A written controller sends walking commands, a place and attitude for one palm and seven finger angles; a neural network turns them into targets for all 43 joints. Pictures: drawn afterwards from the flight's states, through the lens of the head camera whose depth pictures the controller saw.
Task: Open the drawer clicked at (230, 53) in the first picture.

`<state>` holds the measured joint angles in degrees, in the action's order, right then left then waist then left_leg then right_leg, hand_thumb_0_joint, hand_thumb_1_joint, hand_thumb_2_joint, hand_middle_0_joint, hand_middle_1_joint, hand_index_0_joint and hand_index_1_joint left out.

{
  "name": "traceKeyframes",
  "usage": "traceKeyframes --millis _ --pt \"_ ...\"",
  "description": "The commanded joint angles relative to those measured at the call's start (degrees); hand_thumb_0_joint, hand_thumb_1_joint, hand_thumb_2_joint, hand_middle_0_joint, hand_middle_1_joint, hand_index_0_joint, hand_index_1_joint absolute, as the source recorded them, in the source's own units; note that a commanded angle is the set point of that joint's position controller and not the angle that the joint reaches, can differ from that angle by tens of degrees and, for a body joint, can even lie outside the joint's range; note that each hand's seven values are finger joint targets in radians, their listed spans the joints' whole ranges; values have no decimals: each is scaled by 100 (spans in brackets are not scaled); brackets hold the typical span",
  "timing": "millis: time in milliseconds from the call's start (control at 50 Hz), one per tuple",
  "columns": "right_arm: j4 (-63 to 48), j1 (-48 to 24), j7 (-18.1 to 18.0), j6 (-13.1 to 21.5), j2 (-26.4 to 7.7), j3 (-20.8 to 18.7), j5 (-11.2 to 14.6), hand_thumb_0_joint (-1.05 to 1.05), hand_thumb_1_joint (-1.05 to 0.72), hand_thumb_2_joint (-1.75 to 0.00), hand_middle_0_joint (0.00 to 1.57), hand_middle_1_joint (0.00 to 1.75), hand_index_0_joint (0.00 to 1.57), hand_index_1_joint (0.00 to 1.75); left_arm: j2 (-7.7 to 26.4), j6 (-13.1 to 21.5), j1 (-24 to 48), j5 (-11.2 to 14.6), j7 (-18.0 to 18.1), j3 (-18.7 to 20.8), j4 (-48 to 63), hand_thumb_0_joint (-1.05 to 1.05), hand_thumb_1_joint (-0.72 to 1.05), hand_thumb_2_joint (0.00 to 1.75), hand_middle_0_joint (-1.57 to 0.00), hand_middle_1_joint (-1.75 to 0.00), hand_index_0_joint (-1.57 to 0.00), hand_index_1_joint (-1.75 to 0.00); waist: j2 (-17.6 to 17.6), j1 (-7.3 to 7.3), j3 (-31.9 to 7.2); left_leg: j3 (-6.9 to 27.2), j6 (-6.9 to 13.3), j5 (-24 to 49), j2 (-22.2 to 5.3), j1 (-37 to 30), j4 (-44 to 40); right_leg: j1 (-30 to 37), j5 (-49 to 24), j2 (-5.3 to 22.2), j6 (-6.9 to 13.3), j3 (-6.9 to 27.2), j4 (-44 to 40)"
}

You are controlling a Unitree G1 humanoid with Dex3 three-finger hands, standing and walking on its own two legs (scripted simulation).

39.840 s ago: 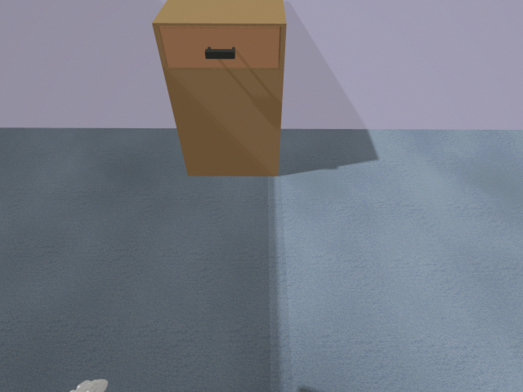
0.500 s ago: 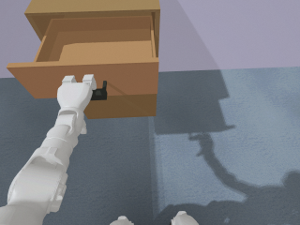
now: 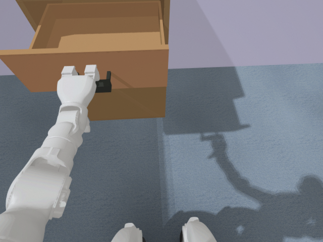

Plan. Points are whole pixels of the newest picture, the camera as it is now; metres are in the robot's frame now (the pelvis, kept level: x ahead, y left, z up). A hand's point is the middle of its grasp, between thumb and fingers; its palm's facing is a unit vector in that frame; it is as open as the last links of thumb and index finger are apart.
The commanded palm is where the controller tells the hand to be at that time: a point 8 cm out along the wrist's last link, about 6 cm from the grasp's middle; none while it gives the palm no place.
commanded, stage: lower the fingers behind the handle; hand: left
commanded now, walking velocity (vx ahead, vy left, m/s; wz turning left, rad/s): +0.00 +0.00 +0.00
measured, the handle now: (91, 80) +0.56 +0.20 +0.00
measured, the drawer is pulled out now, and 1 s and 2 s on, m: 0.25 0.25 0.25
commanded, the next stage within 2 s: lift the fingers back up to retry in 0.30 s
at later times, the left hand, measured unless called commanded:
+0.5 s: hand (83, 101) +0.48 +0.20 +0.02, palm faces +0.00 +0.00 -1.00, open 14.5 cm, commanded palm +0.45 +0.21 +0.05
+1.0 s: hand (75, 94) +0.47 +0.21 +0.06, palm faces +0.02 -0.02 -1.00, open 13.9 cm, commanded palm +0.44 +0.20 +0.12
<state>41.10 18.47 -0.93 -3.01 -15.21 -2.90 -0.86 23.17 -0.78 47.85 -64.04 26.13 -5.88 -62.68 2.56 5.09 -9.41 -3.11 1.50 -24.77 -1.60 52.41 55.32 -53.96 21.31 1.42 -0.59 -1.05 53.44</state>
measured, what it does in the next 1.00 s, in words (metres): stands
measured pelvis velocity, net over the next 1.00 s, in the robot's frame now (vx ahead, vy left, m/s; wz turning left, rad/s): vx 0.04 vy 0.01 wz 0.01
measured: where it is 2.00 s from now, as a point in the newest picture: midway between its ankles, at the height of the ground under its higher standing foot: outside the picture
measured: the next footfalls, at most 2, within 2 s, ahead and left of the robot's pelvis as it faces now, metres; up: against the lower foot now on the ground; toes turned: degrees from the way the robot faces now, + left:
none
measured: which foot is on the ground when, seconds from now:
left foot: down 0.00-1.00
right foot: down 0.00-1.00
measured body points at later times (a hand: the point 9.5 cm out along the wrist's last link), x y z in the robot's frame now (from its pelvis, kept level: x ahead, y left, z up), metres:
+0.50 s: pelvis +0.01 +0.00 +0.00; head +0.11 -0.01 +0.44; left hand +0.47 +0.20 +0.07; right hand +0.04 -0.27 -0.13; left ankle +0.01 +0.10 -0.68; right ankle +0.03 -0.13 -0.68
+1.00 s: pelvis +0.04 +0.01 +0.03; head +0.11 -0.01 +0.48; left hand +0.46 +0.20 +0.11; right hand +0.09 -0.26 -0.11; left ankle +0.01 +0.10 -0.68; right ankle +0.03 -0.13 -0.68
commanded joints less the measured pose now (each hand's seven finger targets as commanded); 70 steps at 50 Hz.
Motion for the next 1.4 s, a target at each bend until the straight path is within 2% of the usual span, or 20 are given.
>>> traceKeyframes --millis 0,120,280,380,420,520,580,640,760,800,860,920,980,1020,1060,1100,1120,1200,1260,1380 --pt "-376 740 -74 95 -870 -277 35 0 -90 -90 20 30 20 30 703 -127 1125 79 -401 46 61 0 -50 30 -30 -120 -30 -120 -408 185 -1640 145 53 972 240 -1114 -724 1116 -790 -323 225 -112 -754" --pt "-422 758 -113 92 -868 -266 51 0 -90 -90 20 30 20 30 762 4 1142 118 -531 75 227 0 -50 30 -30 -120 -30 -120 -534 202 -1627 165 73 940 221 -1057 -686 1125 -791 -323 208 -98 -736" --pt "-435 748 -109 80 -854 -273 38 0 -90 -90 20 30 20 30 1035 186 710 93 -473 366 456 0 -50 30 -30 -120 -30 -120 -469 -1 -1709 120 68 1141 236 -1032 -671 1358 -1030 -323 231 -60 -696" --pt "-402 739 -105 60 -883 -270 48 0 -90 -90 20 30 20 30 1142 134 772 69 -360 419 395 0 -50 30 -30 -120 -30 -120 -570 48 -1568 124 65 1059 236 -953 -690 1306 -944 -318 216 -65 -727" --pt "-459 716 -100 55 -855 -297 42 0 -90 -90 20 30 20 30 1132 113 995 71 -299 393 737 0 -50 30 -30 -120 -30 -120 -290 31 -1855 95 62 1270 242 -1232 -755 1484 -1110 -323 224 -50 -781" --pt "-482 705 -99 -3 -823 -318 54 0 -90 -90 20 30 20 30 1232 81 1111 122 -257 512 1126 0 -50 30 -30 -120 -30 -120 -190 -50 -2172 121 44 1689 241 -1731 -958 1925 -1436 -350 226 -77 -916" --pt "-429 679 -106 -3 -825 -328 64 0 -90 -90 20 30 20 30 1248 135 1149 179 -243 562 1180 0 -50 30 -30 -120 -30 -120 -308 -4 -1985 138 62 1757 222 -1890 -1082 2024 -1508 -357 219 -84 -1072" --pt "-446 625 -120 -6 -843 -328 62 0 -90 -90 20 30 20 30 1564 256 1235 175 -227 806 1453 0 -50 30 -30 -120 -30 -120 -196 -99 -2082 132 55 1966 236 -2048 -1190 2293 -1690 -350 235 -59 -1144" --pt "-432 606 -62 36 -769 -414 36 0 -90 -90 20 30 20 30 1287 494 1212 165 -97 713 2223 0 -50 30 -30 -120 -30 -120 170 -126 -2351 208 13 3096 189 -2833 -1250 2498 -2319 -395 251 -122 -1212" --pt "-402 559 -32 35 -753 -450 44 0 -90 -90 20 30 20 30 1043 474 1175 161 -78 544 2405 0 -50 30 -30 -120 -30 -120 210 -74 -2316 254 -18 3360 149 -3113 -1277 2411 -2310 -409 246 -160 -1282" --pt "-385 508 7 7 -752 -456 57 0 -90 -90 20 30 20 30 1018 345 1189 199 -73 517 2667 0 -50 30 -30 -120 -30 -120 270 -108 -2312 308 -54 3788 125 -3394 -1366 2525 -2438 -413 247 -190 -1358" --pt "-361 396 29 -29 -752 -439 98 0 -90 -90 20 30 20 30 786 139 1279 236 -171 282 2579 0 -50 30 -30 -120 -30 -120 32 -40 -1941 314 -65 3478 129 -3384 -1547 2556 -2263 -422 248 -236 -1508" --pt "-416 285 -1 -64 -749 -391 114 0 -90 -90 20 30 20 30 1004 28 1226 246 -329 402 2547 0 -50 30 -30 -120 -30 -120 33 -156 -1961 260 -39 3397 179 -3432 -1705 2879 -2346 -402 265 -200 -1622" --pt "-425 221 1 -79 -723 -369 122 0 -90 -90 20 30 20 30 760 -13 958 254 -447 247 2225 0 -50 30 -30 -120 -30 -120 -190 -154 -1615 192 -25 3138 196 -3274 -1810 2929 -2306 -391 265 -216 -1714" --pt "-495 149 -19 -97 -746 -321 135 0 -90 -90 20 30 20 30 850 11 708 263 -569 324 1996 0 -50 30 -30 -120 -30 -120 -309 -239 -1471 126 -10 2845 234 -3080 -1924 3103 -2266 -362 276 -177 -1764" --pt "-556 83 -40 -86 -739 -308 132 0 -90 -90 20 30 20 30 770 108 856 256 -639 217 2068 0 -50 30 -30 -120 -30 -120 -415 -194 -1329 87 16 2558 254 -3025 -1971 3092 -2177 -341 261 -149 -1842" --pt "-572 87 -66 -77 -742 -312 133 0 -90 -90 20 30 20 30 987 183 804 221 -643 412 2074 0 -50 30 -30 -120 -30 -120 -493 -244 -1373 74 24 2512 260 -2988 -1978 3167 -2180 -339 265 -133 -1829" --pt "-617 68 -102 8 -693 -328 90 0 -90 -90 20 30 20 30 1038 502 1058 159 -535 444 2371 0 -50 30 -30 -120 -30 -120 -209 -243 -1568 52 31 2521 295 -3070 -1924 3164 -2227 -318 265 -64 -1809" --pt "-555 79 -118 54 -702 -332 80 0 -90 -90 20 30 20 30 1418 575 1013 118 -356 782 2222 0 -50 30 -30 -120 -30 -120 -404 -241 -1612 20 40 2393 329 -2859 -1880 3303 -2327 -304 228 -4 -1798" --pt "-399 174 -105 130 -713 -384 81 0 -90 -90 20 30 20 30 1277 514 1526 104 -221 564 2205 0 -50 30 -30 -120 -30 -120 -116 -69 -1862 -6 44 2368 340 -2966 -1801 3194 -2360 -312 222 18 -1799"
